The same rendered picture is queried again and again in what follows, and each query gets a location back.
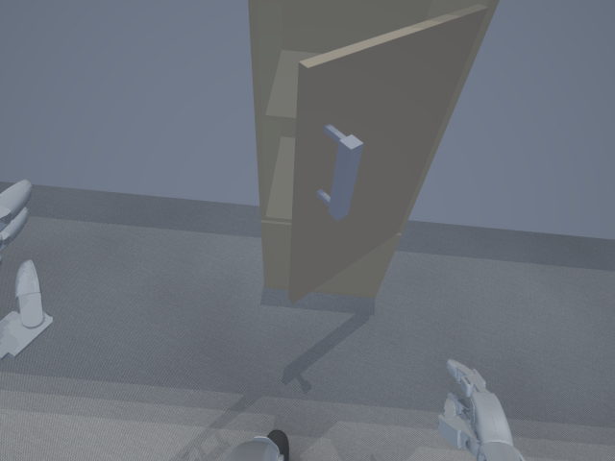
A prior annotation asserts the handle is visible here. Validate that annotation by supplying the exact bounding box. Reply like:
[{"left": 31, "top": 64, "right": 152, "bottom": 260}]
[{"left": 316, "top": 124, "right": 363, "bottom": 221}]

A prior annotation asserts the robot left hand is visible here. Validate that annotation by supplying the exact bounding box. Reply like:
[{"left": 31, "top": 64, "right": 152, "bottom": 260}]
[{"left": 0, "top": 180, "right": 53, "bottom": 362}]

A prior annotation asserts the cupboard door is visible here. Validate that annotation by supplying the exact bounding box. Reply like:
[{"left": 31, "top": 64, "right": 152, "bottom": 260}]
[{"left": 288, "top": 4, "right": 488, "bottom": 304}]

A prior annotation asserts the robot right hand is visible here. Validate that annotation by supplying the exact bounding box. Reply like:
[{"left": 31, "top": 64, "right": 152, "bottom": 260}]
[{"left": 438, "top": 359, "right": 513, "bottom": 457}]

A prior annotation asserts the robot left thigh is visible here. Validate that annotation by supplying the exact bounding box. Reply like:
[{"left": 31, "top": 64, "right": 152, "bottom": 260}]
[{"left": 223, "top": 441, "right": 283, "bottom": 461}]

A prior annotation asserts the left robot foot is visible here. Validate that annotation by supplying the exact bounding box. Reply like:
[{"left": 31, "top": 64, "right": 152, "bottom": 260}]
[{"left": 267, "top": 430, "right": 289, "bottom": 461}]

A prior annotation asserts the robot right forearm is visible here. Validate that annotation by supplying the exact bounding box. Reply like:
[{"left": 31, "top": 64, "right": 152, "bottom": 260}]
[{"left": 477, "top": 442, "right": 525, "bottom": 461}]

